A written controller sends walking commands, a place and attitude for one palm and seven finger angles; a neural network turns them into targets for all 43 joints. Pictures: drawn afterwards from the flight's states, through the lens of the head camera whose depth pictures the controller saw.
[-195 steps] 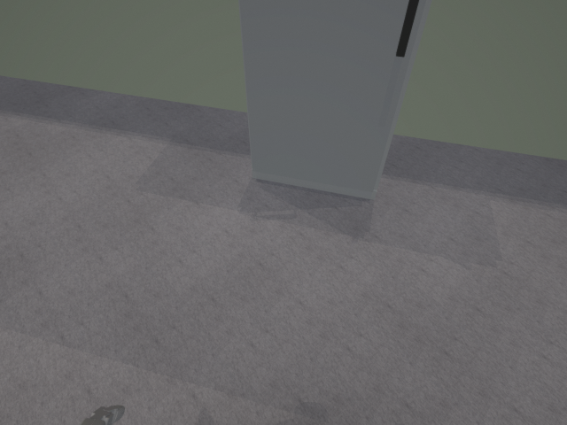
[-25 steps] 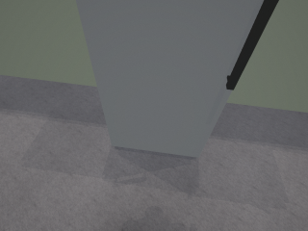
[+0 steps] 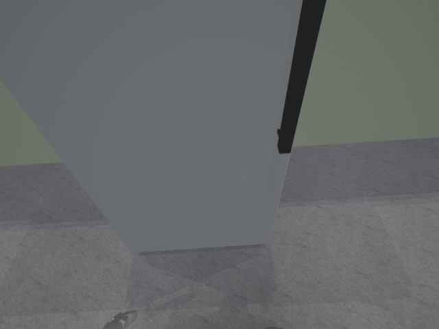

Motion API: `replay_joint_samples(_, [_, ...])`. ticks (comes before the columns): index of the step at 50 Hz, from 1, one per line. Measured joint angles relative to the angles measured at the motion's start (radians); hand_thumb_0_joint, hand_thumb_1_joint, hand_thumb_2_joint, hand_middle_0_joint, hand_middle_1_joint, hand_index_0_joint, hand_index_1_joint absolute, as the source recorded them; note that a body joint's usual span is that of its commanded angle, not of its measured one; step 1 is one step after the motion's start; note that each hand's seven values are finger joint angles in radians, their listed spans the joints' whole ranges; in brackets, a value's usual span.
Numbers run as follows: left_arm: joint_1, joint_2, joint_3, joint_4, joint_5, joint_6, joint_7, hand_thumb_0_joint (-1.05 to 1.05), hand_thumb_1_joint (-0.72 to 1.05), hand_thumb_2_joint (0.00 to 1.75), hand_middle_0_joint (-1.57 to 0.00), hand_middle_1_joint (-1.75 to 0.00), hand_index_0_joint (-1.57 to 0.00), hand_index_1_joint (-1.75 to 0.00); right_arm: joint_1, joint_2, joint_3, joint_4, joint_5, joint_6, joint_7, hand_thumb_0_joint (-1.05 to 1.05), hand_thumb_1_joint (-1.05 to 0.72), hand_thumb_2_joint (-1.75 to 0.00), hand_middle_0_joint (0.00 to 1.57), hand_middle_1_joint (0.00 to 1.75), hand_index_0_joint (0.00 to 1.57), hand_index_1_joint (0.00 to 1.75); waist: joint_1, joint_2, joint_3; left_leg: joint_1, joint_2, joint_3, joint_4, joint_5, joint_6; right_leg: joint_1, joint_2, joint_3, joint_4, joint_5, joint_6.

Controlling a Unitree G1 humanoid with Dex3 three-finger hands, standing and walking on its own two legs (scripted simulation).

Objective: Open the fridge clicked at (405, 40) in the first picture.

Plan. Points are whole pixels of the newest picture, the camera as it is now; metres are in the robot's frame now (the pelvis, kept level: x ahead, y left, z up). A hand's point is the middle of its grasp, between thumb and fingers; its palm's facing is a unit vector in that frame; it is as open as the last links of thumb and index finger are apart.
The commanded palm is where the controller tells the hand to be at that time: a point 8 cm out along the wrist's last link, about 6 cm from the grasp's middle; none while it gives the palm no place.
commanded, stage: come to a stop and stand still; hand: right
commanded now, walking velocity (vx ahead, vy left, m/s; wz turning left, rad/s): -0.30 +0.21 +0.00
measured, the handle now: (300, 45) +0.52 -0.15 +0.25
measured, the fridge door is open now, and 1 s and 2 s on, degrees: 0 0 0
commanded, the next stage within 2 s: look again from close up in 1.52 s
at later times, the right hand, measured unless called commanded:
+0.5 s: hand out of the picture +0.06 -0.16 -0.17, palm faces -0.03 +0.97 -0.26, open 7.3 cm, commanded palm none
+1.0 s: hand out of the picture -0.04 -0.14 -0.18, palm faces +0.06 +0.98 -0.20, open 7.3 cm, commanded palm none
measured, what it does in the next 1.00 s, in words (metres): steps on the spot: left foot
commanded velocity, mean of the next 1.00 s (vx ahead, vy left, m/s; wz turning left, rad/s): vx -0.05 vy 0.04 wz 0.00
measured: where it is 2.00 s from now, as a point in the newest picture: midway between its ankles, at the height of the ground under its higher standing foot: outside the picture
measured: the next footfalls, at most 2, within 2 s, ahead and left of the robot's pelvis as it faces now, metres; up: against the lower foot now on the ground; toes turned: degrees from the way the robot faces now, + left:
left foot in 0.44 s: +0.00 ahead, +0.16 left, +0.00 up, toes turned +2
right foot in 1.28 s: -0.05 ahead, -0.07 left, +0.00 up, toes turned -4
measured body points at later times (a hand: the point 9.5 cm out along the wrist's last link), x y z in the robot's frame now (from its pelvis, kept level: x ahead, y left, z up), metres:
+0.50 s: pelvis -0.02 +0.04 +0.00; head -0.01 +0.04 +0.45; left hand +0.01 +0.28 -0.15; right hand +0.06 -0.21 -0.15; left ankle +0.00 +0.17 -0.73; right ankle +0.07 -0.08 -0.72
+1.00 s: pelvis -0.07 +0.05 +0.00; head -0.08 +0.04 +0.44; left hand -0.09 +0.27 -0.16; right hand -0.04 -0.19 -0.16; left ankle -0.02 +0.17 -0.72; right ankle +0.05 -0.07 -0.72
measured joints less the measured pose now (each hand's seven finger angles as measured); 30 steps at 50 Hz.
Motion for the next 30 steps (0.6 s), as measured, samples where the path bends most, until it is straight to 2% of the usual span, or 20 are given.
replay_joint_samples(1, [0.001,-0.008,-0.006,0.002,-0.003,0.001,0.007,0.00,0.91,0.90,-0.19,-0.30,-0.19,-0.29,-0.010,-0.002,0.001,0.000,0.001,0.006,-0.003,0.00,-0.92,-0.90,0.20,0.30,0.20,0.30,-0.001,0.005,0.002,-0.047,-0.002,-0.016,0.088,-0.004,0.001,0.019,0.004,-0.009,-0.013,-0.010,-0.003])
replay_joint_samples(3, [0.008,-0.024,-0.017,0.011,-0.006,0.008,0.021,0.00,0.91,0.90,-0.19,-0.30,-0.19,-0.29,-0.040,-0.007,0.001,-0.006,0.002,0.016,-0.008,0.00,-0.92,-0.90,0.20,0.30,0.20,0.30,0.006,0.010,0.003,-0.114,-0.002,-0.030,0.146,0.029,-0.008,0.058,0.015,-0.019,-0.066,0.005,0.004])
replay_joint_samples(8, [0.007,-0.025,-0.008,0.020,-0.019,0.019,0.050,-0.03,0.95,0.90,-0.20,-0.30,-0.20,-0.30,-0.122,-0.019,-0.004,-0.056,0.002,0.040,-0.015,0.00,-0.91,-0.90,0.20,0.30,0.20,0.30,0.030,0.012,0.002,-0.202,-0.004,-0.066,0.072,0.104,-0.031,0.110,0.035,-0.028,-0.170,0.052,-0.011])
replay_joint_samples(13, [0.026,-0.011,0.004,0.029,-0.010,0.051,0.053,-0.03,0.94,0.90,-0.20,-0.30,-0.20,-0.30,-0.187,-0.049,-0.029,-0.116,-0.009,0.074,-0.013,0.00,-0.91,-0.90,0.20,0.30,0.20,0.30,0.049,0.007,-0.011,-0.250,-0.027,-0.089,0.132,0.116,-0.036,0.102,0.014,-0.021,-0.176,0.061,-0.002])
replay_joint_samples(15, [0.041,-0.007,0.008,0.033,-0.006,0.060,0.050,-0.02,0.94,0.90,-0.20,-0.30,-0.20,-0.30,-0.207,-0.060,-0.036,-0.136,-0.010,0.081,-0.012,0.00,-0.92,-0.90,0.20,0.30,0.20,0.30,0.056,0.004,-0.014,-0.248,-0.032,-0.092,0.135,0.121,-0.037,0.094,0.004,-0.018,-0.173,0.065,0.005])
replay_joint_samples(18, [0.063,0.002,0.017,0.039,0.000,0.067,0.045,-0.01,0.92,0.90,-0.20,-0.30,-0.20,-0.30,-0.230,-0.067,-0.037,-0.156,-0.009,0.083,-0.011,0.00,-0.92,-0.90,0.20,0.30,0.20,0.30,0.070,-0.011,-0.013,-0.209,-0.030,-0.083,0.058,0.109,-0.033,0.079,-0.012,-0.014,-0.168,0.074,0.018])
replay_joint_samples(20, [0.081,0.012,0.020,0.043,-0.001,0.069,0.036,-0.01,0.92,0.90,-0.20,-0.30,-0.20,-0.30,-0.236,-0.067,-0.027,-0.162,-0.007,0.076,-0.012,0.00,-0.92,-0.90,0.20,0.30,0.20,0.30,0.078,-0.026,-0.021,-0.171,-0.029,-0.078,-0.032,0.109,-0.019,0.057,-0.024,-0.012,-0.151,0.077,0.029])
replay_joint_samples(22, [0.107,0.025,0.019,0.028,-0.003,0.069,0.026,-0.01,0.91,0.90,-0.20,-0.30,-0.20,-0.30,-0.226,-0.076,-0.013,-0.182,-0.009,0.051,-0.012,0.00,-0.91,-0.90,0.20,0.30,0.20,0.30,0.079,-0.024,-0.030,-0.103,-0.015,-0.083,-0.234,0.241,0.003,0.011,-0.032,-0.017,-0.078,0.053,0.045])
replay_joint_samples(23, [0.116,0.027,0.020,0.017,-0.004,0.070,0.021,0.00,0.91,0.90,-0.20,-0.30,-0.20,-0.30,-0.222,-0.080,-0.012,-0.190,-0.012,0.040,-0.015,0.00,-0.91,-0.90,0.20,0.30,0.20,0.30,0.078,-0.017,-0.030,-0.099,-0.013,-0.091,-0.260,0.248,-0.004,-0.018,-0.035,-0.018,-0.025,0.025,0.055])
replay_joint_samples(26, [0.145,0.049,0.029,-0.003,-0.002,0.085,0.014,0.00,0.91,0.90,-0.20,-0.30,-0.20,-0.29,-0.225,-0.060,0.009,-0.190,-0.019,0.036,-0.017,0.00,-0.91,-0.90,0.20,0.30,0.20,0.30,0.104,-0.059,-0.012,-0.100,-0.039,-0.060,-0.196,0.201,-0.006,-0.046,-0.032,0.069,0.074,-0.086,0.070])
replay_joint_samples(30, [0.213,0.045,0.023,-0.014,-0.001,0.091,0.008,0.00,0.91,0.90,-0.20,-0.30,-0.19,-0.29,-0.193,-0.046,0.018,-0.196,-0.011,0.045,-0.014,0.00,-0.91,-0.90,0.20,0.30,0.20,0.30,0.119,-0.043,-0.050,-0.094,-0.035,-0.057,-0.147,0.172,0.003,-0.019,-0.012,0.097,0.061,-0.019,0.075])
